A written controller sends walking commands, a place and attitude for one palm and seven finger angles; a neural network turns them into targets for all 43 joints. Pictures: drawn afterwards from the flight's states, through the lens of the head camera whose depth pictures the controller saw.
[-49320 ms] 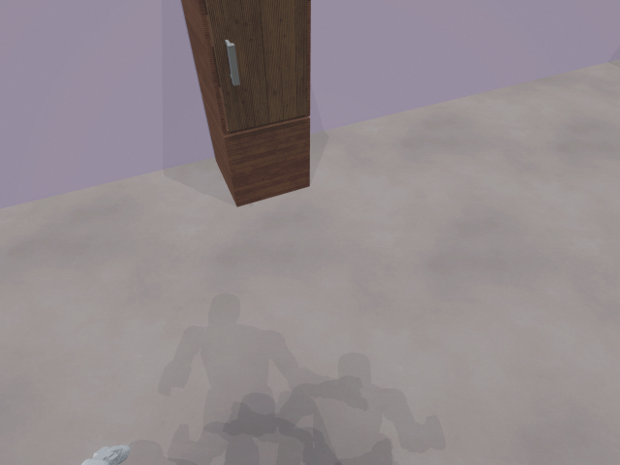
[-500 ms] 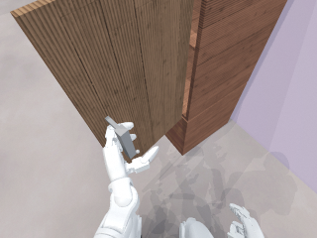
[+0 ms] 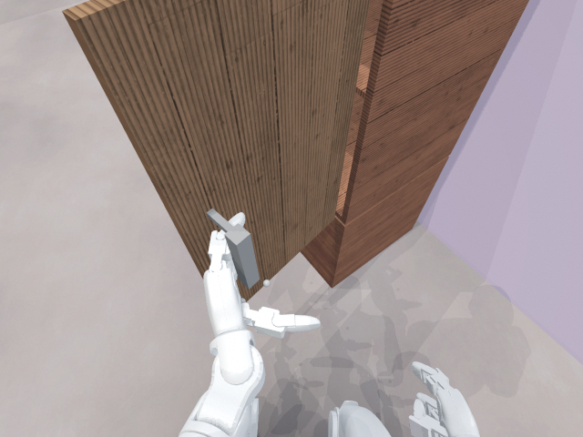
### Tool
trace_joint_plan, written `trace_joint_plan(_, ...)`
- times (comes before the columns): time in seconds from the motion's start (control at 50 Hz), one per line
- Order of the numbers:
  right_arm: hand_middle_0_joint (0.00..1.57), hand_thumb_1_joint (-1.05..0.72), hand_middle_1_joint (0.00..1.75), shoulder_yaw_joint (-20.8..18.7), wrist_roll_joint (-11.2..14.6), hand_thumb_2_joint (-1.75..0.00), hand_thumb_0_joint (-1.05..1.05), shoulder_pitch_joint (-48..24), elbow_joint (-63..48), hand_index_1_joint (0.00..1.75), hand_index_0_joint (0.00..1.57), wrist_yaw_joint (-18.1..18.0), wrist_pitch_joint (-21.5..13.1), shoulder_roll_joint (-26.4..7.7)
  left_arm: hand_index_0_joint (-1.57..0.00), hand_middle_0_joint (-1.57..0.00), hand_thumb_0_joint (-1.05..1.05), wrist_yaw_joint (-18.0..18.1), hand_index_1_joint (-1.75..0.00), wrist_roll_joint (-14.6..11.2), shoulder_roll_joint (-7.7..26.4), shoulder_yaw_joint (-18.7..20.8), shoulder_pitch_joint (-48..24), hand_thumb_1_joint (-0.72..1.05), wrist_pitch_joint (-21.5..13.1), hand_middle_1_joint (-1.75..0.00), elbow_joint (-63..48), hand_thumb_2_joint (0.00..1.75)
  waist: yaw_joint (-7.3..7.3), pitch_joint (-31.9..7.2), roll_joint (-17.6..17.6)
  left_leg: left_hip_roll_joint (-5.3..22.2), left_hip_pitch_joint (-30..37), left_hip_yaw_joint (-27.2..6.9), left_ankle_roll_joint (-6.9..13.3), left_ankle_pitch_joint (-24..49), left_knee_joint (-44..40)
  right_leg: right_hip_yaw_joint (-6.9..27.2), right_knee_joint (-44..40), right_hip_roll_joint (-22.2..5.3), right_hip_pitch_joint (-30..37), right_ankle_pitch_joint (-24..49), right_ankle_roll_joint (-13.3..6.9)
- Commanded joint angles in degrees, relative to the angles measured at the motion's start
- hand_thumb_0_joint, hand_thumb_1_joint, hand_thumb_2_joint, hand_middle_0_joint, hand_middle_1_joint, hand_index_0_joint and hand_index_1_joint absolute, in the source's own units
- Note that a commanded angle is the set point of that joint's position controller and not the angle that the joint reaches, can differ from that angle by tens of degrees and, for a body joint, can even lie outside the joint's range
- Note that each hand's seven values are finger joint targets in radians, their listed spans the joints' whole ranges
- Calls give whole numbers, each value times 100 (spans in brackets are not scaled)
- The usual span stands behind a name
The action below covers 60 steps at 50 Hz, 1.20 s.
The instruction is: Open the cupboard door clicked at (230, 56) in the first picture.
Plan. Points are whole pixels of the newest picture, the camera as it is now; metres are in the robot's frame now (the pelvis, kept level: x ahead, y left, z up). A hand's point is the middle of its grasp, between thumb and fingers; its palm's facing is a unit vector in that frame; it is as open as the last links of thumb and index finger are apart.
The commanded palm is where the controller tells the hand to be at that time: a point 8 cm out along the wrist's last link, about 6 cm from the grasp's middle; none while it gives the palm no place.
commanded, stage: slide the hand sideways off the handle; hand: left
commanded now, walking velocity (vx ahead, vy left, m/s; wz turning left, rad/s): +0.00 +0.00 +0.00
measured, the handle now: (233, 249) +0.36 +0.09 +0.03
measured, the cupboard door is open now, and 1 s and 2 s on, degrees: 100 100 100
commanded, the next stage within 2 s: draw the hand back to the body in 1.22 s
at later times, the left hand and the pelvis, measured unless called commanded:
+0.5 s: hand (253, 314) +0.27 +0.06 +0.03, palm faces -0.09 -1.00 +0.02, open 16.4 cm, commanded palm +0.24 +0.11 +0.02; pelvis +0.00 +0.03 -0.01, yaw -1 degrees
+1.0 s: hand (217, 357) +0.22 +0.10 +0.02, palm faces -0.06 -1.00 +0.01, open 16.4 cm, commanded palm +0.20 +0.16 +0.02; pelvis +0.01 +0.02 -0.02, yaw -1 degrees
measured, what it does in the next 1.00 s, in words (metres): stands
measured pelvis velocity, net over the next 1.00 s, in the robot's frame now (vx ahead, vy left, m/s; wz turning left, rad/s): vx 0.01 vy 0.02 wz -0.01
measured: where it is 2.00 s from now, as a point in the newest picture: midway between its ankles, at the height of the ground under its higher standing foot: outside the picture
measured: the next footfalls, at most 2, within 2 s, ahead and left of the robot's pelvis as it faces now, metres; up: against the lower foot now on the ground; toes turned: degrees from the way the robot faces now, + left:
none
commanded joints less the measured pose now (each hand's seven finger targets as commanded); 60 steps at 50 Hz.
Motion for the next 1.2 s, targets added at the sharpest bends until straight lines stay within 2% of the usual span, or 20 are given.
trace_joint_plan(0.0, 20, -90, 30, -172, 43, -90, 0, -287, -748, 30, 20, -7, -228, -556, -15, -15, 0, 278, -30, 28, -567, 126, -1361, -50, -241, -30, -1108, 30, -41, -1566, -366, -258, 1312, -61, 225, 905, -595, 380, -1357, 4, 695, 1604, 251)
trace_joint_plan(0.02, 20, -90, 30, -220, 90, -90, 0, 154, -718, 30, 20, 32, -125, -853, -15, -15, 0, -942, -30, 718, 178, -1121, -1269, -50, -484, -30, -1211, 30, -657, -1222, -670, -249, 1248, -35, 321, 820, -411, 534, -1317, -66, 428, 1919, 296)
trace_joint_plan(0.04, 20, -90, 30, -276, 128, -90, 0, 146, -854, 30, 20, 24, -86, -787, -15, -15, 0, -1575, -30, 463, 543, -702, -1606, -50, -793, -30, -1542, 30, -457, -1550, -510, -275, 1136, -50, 353, 892, -309, 660, -1239, -128, 668, 2163, 271)
trace_joint_plan(0.08, 20, -90, 30, -296, 185, -90, 0, 83, -977, 30, 20, -10, -45, -801, -15, -15, 0, -2323, -30, 232, 790, -639, -1640, -50, -1074, -30, -1802, 30, -318, -2022, -213, -309, 1183, -25, 367, 996, -227, 809, -1111, -153, 893, 2436, 252)
trace_joint_plan(0.12, 20, -90, 30, -282, 314, -90, 0, 72, -1146, 30, 20, -13, -78, -794, -15, -15, 0, -2909, -30, -293, 529, -701, -1271, -50, -1092, -30, -1862, 30, -234, -2021, -130, -301, 1357, -55, 350, 926, -299, 745, -1147, -107, 828, 2171, 222)
trace_joint_plan(0.16, 20, -90, 30, -247, 452, -90, 0, 22, -1269, 30, 20, -20, -115, -809, -15, -15, 0, -3119, -30, -947, 91, -744, -1077, -50, -887, -30, -1883, 30, -253, -1859, -217, -262, 1622, -68, 334, 746, -465, 628, -1341, -39, 671, 1677, 219)
trace_joint_plan(0.2, 20, -90, 30, -245, 534, -90, 0, 18, -1358, 30, 20, -30, -91, -842, -15, -15, 0, -3107, -30, -1339, 25, -517, -587, -50, -606, -30, -1799, 30, -129, -1600, -465, -242, 1597, -96, 305, 627, -633, 504, -1472, 4, 722, 1348, 227)
trace_joint_plan(0.24, 20, -90, 30, -256, 541, -90, 0, 61, -1419, 30, 20, -24, -53, -883, -15, -15, 0, -2924, -30, -1323, 103, -384, -406, -50, -443, -30, -1859, 30, -116, -1501, -674, -231, 1508, -128, 316, 676, -659, 425, -1408, 13, 703, 1336, 240)
trace_joint_plan(0.26, 20, -90, 30, -258, 509, -90, 0, 36, -1456, 30, 20, -15, -40, -901, -15, -15, 0, -2792, -30, -1208, 270, -251, -204, -50, -430, -30, -1850, 30, -10, -1489, -729, -230, 1415, -158, 310, 764, -651, 380, -1285, 19, 690, 1368, 219)
trace_joint_plan(0.34, 20, -90, 30, -296, 406, -90, 0, 105, -1479, 30, 20, 89, 19, -878, -15, -15, 0, -2444, -30, -495, 444, -372, 6, -50, -635, -30, -2036, 30, -64, -1410, -682, -212, 1283, -168, 321, 867, -490, 350, -950, -3, 321, 1495, 207)
trace_joint_plan(0.4, 20, -90, 30, -285, 388, -90, 0, 31, -1594, 30, 20, 149, 71, -853, -15, -15, 0, -2355, -30, -247, 472, -451, 295, -50, -704, -30, -2214, 30, 29, -1437, -303, -225, 1324, -146, 297, 824, -490, 351, -863, -1, 200, 1385, 157)
trace_joint_plan(0.5, 20, -90, 30, -253, 429, -90, 0, 14, -1819, 30, 20, 149, 136, -841, -15, -15, 0, -2393, -30, -469, 482, -444, 953, -50, -546, -30, -2821, 30, 140, -1631, -134, -212, 1603, -166, 253, 869, -662, 296, -907, 46, 388, 1402, 136)
trace_joint_plan(0.54, 20, -90, 30, -244, 440, -90, 0, 42, -1871, 30, 20, 123, 155, -824, -15, -15, 0, -2421, -30, -530, 541, -414, 1219, -50, -464, -30, -2999, 30, 121, -1624, -293, -216, 1568, -147, 266, 961, -646, 312, -942, 58, 535, 1582, 160)
trace_joint_plan(0.56, 20, -90, 30, -222, 441, -90, 0, 69, -1879, 30, 20, 102, 164, -830, -15, -15, 0, -2433, -30, -542, 596, -394, 1239, -50, -438, -30, -3032, 30, 45, -1537, -415, -206, 1480, -172, 280, 935, -624, 307, -941, 70, 535, 1564, 168)
trace_joint_plan(0.66, 20, -90, 30, -200, 437, -90, 0, 52, -1881, 30, 20, 3, 82, -795, -15, -15, 0, -2523, -30, -587, 703, -337, 1346, -50, -625, -30, -3405, 30, -39, -1391, -497, -212, 1328, -214, 293, 901, -477, 302, -848, 81, 414, 1544, 191)
trace_joint_plan(0.78, 20, -90, 30, -194, 438, -90, 0, -1, -1937, 30, 20, -13, -1, -772, -15, -15, 0, -2835, -30, -659, 790, -340, 2067, -50, -735, -30, -3545, 30, 36, -1437, -229, -241, 1243, -186, 290, 986, -381, 326, -757, 74, 387, 1661, 184)
trace_joint_plan(0.86, 20, -90, 30, -214, 459, -90, 0, 60, -2011, 30, 20, -40, 32, -780, -15, -15, 0, -3021, -30, -766, 1119, -2, 2578, -50, -599, -30, -3685, 30, 109, -1460, -295, -242, 1163, -164, 292, 1072, -340, 384, -764, 89, 557, 1839, 183)
trace_joint_plan(0.98, 20, -90, 30, -208, 472, -90, 0, 15, -2061, 30, 20, -110, -40, -755, -15, -15, 0, -3157, -30, -980, 1247, 207, 2738, -50, -701, -30, -4091, 30, 92, -1375, -207, -256, 996, -140, 296, 974, -218, 413, -749, 96, 538, 1782, 212)
trace_joint_plan(1.08, 20, -90, 30, -242, 480, -90, 0, 19, -1992, 30, 20, -167, -159, -773, -15, -15, 0, -3370, -30, -1161, 1355, 389, 3007, -50, -830, -30, -4078, 30, 36, -1367, -362, -252, 790, -127, 306, 894, -48, 509, -761, 83, 516, 1810, 265)
trace_joint_plan(1.18, 20, -90, 30, -280, 519, -90, 0, -14, -1975, 30, 20, -234, -163, -755, -15, -15, 0, -3684, -30, -1335, 1601, 761, 3414, -50, -719, -30, -4041, 30, 117, -1407, -426, -251, 527, -78, 287, 895, 67, 735, -821, 10, 788, 1998, 325)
